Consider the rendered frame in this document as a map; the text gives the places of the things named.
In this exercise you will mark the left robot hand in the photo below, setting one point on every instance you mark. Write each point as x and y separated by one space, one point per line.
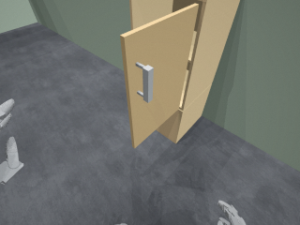
12 164

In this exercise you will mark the cupboard door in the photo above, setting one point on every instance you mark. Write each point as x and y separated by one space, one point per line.
163 44

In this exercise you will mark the handle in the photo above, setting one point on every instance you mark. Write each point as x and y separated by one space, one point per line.
147 82

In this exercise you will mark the right robot hand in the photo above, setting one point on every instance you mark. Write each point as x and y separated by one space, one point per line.
231 214

